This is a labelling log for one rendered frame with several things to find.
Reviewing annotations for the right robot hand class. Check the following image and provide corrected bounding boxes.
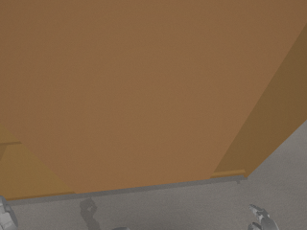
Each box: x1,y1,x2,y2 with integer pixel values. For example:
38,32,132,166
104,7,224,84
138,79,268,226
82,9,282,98
248,204,279,230

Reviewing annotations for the robot left upper arm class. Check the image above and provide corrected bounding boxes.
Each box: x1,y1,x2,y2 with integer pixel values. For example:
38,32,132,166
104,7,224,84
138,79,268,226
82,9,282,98
0,195,18,230

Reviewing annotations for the wardrobe door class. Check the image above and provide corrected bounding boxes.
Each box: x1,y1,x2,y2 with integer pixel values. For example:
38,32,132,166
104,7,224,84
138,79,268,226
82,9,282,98
214,23,307,173
0,0,307,194

